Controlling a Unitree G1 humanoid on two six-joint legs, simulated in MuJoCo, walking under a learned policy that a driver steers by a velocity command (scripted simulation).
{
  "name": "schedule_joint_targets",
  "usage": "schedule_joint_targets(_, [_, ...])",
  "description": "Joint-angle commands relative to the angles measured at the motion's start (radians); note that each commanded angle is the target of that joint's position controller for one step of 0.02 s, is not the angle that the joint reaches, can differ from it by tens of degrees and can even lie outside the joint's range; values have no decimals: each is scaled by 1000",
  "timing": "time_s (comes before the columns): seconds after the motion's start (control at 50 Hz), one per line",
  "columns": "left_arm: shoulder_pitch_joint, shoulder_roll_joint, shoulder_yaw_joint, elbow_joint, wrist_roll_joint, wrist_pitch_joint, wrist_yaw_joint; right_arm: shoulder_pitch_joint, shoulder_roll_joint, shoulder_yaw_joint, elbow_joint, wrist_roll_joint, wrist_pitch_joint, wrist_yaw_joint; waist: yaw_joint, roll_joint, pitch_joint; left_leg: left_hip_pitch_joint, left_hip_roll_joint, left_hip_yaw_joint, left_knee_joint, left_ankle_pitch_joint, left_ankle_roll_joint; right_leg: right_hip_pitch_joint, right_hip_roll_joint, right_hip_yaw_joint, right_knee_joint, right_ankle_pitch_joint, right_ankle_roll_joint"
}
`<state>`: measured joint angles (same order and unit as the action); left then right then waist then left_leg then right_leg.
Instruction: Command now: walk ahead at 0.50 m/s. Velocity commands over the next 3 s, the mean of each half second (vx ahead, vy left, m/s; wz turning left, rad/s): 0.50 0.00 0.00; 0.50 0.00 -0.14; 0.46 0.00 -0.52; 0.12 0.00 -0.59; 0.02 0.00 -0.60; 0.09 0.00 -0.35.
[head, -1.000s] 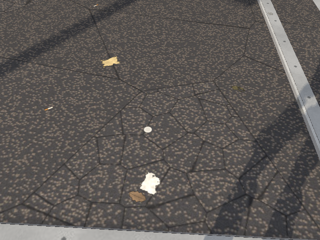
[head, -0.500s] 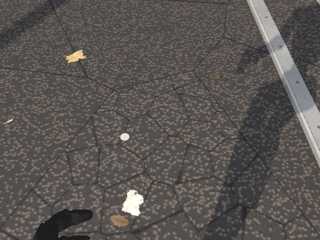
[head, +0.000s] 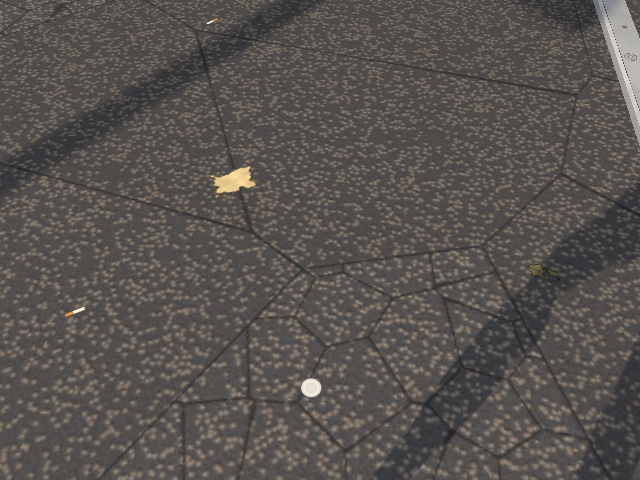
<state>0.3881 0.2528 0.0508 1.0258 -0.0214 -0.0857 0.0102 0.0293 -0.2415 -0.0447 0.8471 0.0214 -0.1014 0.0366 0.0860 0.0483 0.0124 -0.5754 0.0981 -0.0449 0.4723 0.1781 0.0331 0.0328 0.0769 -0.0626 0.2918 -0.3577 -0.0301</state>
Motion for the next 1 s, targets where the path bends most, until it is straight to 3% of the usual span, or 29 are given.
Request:
schedule_joint_targets(0.02, [54,170,41,-19,-2,9,12,-115,-84,-10,-89,6,-16,14,-6,-69,92,-49,1,-12,-45,-93,17,18,-334,167,41,347,-144])
schedule_joint_targets(0.06, [40,188,48,-24,5,20,5,-11,-124,-27,-67,7,-20,12,-66,-72,30,103,-37,27,-59,-194,48,38,-320,160,202,569,-123])
schedule_joint_targets(0.08, [27,173,41,-32,10,26,-2,148,-166,-50,-17,5,-22,7,-141,-59,-72,317,-69,69,-53,-177,75,-8,-267,123,381,663,-99])
schedule_joint_targets(0.1, [28,124,23,-53,23,22,-7,336,-225,-68,26,-12,-21,-1,-207,-11,-220,659,55,-47,63,-98,128,-242,-208,87,676,463,-69])
schedule_joint_targets(0.12, [172,-8,-11,-37,50,-1,-18,385,-277,-68,40,-18,-8,-3,-125,270,-332,964,243,-336,173,93,217,-588,-62,70,1038,-300,-12])
schedule_joint_targets(0.14, [183,24,-15,-46,-22,-33,-20,509,-259,-71,77,-4,0,7,-191,286,-457,1076,344,-695,-65,-278,334,-773,-8,190,1164,-296,-6])
schedule_joint_targets(0.16, [14,114,5,-84,-54,-48,-11,449,-201,-56,70,2,0,4,-205,117,-278,976,299,-610,-129,-356,280,-874,-86,177,1172,-224,-14])
schedule_joint_targets(0.18, [-101,144,10,-121,-45,-50,-2,326,-164,-44,38,-4,-2,-1,-186,32,-144,801,251,-470,-159,-246,235,-873,-128,135,1119,-114,-14])
schedule_joint_targets(0.2, [-116,134,13,-118,-21,-41,5,241,-150,-34,13,-24,-7,0,-141,-20,-93,652,231,-390,-171,-103,227,-812,-167,127,1085,-43,-4])
schedule_joint_targets(0.22, [-94,119,17,-115,-1,-28,6,198,-132,-30,6,-33,-15,3,-98,-25,-81,555,196,-320,-186,-17,219,-735,-204,142,997,17,-2])
schedule_joint_targets(0.26, [-62,78,20,-109,3,-7,-2,204,-93,-20,27,-31,-23,6,-61,12,-63,476,141,-213,-225,58,189,-665,-225,145,903,78,-7])
schedule_joint_targets(0.3, [-104,59,18,-132,11,0,-3,242,-122,-26,52,-25,-24,-8,-60,18,-27,444,122,-137,-258,153,187,-693,-227,125,797,161,9])
schedule_joint_targets(0.34, [-192,53,18,-166,20,-1,-3,267,-135,-30,66,-24,-16,-27,-74,8,1,432,94,-85,-288,171,182,-704,-214,101,631,273,24])
schedule_joint_targets(0.4, [-325,25,5,-207,15,-7,-14,314,-137,-28,86,-15,-8,-43,-112,11,25,429,52,-19,-316,115,143,-645,-170,61,381,455,15])
schedule_joint_targets(0.46, [-427,26,0,-239,7,-6,-25,390,-140,-30,121,-8,-2,-48,-146,6,54,505,76,-25,-328,24,138,-649,-144,51,281,503,4])
schedule_joint_targets(0.52, [-496,41,0,-274,5,-14,-43,421,-144,-36,146,-8,15,-53,-147,1,82,636,131,-40,-278,65,146,-719,-139,63,243,424,-30])
schedule_joint_targets(0.58, [-434,83,17,-270,6,-22,-53,390,-168,-46,141,-11,31,-58,-87,28,13,704,147,-35,-152,350,125,-585,-88,24,225,294,-70])
schedule_joint_targets(0.6, [-328,113,34,-241,7,-22,-50,369,-170,-45,135,-13,37,-57,-27,40,-57,685,120,-13,-31,494,110,-423,-55,-3,209,300,-92])
schedule_joint_targets(0.62, [-140,161,57,-187,11,-20,-44,346,-151,-35,120,-19,38,-55,53,24,-171,555,71,15,180,447,82,-139,-93,41,232,362,-133])
schedule_joint_targets(0.64, [28,248,80,-155,30,-16,-35,428,-76,-11,104,-29,26,-48,54,-136,-333,194,-53,63,559,33,23,274,-339,393,236,337,-263])
schedule_joint_targets(0.66, [60,221,70,-138,15,-6,-35,482,-29,8,126,-18,1,-34,34,-300,-442,-44,-179,-10,829,-733,-7,435,-486,784,76,217,-372])
schedule_joint_targets(0.68, [-5,163,50,-143,3,-4,-34,399,-129,-18,108,6,-19,-27,41,-215,-310,-160,-112,-83,909,-734,13,338,-449,728,29,91,-321])
schedule_joint_targets(0.7, [-101,131,40,-167,7,-5,-30,298,-155,-26,74,25,-28,-27,17,-156,-168,-186,-58,-52,880,-646,23,168,-414,576,-5,98,-278])
schedule_joint_targets(0.72, [-176,106,31,-175,17,-11,-35,249,-140,-28,63,18,-25,-35,-23,-69,-70,-147,-13,-29,800,-563,20,-13,-372,470,-50,163,-249])
schedule_joint_targets(0.74, [-213,81,23,-178,26,-18,-40,242,-136,-38,62,-2,-16,-45,-59,-69,-37,-79,18,-30,725,-517,17,-125,-330,408,-80,228,-226])
schedule_joint_targets(0.78, [-216,79,21,-169,25,-19,-47,288,-85,-36,64,-15,5,-52,-104,-104,-29,13,33,-25,644,-484,3,-236,-292,352,-130,264,-228])
schedule_joint_targets(0.82, [-179,113,30,-155,18,-21,-36,250,-77,-36,43,-23,13,-58,-107,-103,-7,3,35,-11,544,-428,-22,-277,-279,310,-164,291,-244])
schedule_joint_targets(0.92, [-83,152,43,-130,7,-10,-3,34,-69,-33,-27,-24,5,-55,-54,-106,24,-7,-13,-5,195,-140,-59,-268,-228,246,-158,300,-192])
schedule_joint_targets(1.0, [-4,153,46,-107,-5,3,3,-91,-70,-24,-68,-8,-6,-38,-12,-120,32,47,-54,-5,60,-103,-68,-226,-238,275,-105,263,-179])
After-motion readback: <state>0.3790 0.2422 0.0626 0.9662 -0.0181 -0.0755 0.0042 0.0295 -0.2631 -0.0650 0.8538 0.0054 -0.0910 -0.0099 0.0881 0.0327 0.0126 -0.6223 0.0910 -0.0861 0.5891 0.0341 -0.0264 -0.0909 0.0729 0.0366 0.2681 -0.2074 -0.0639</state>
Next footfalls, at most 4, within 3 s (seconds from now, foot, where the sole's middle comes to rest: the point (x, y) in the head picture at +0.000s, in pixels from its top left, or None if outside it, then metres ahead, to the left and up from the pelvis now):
0.10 left None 0.23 0.14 -0.81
0.62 right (383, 448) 0.56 -0.06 -0.81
1.14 left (296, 330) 0.84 0.16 -0.81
1.62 right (425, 291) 0.98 -0.16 -0.81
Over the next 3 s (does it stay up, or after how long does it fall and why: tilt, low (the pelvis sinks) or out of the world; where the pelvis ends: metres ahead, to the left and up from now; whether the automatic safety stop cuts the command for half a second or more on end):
stays up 0.96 -0.07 -0.04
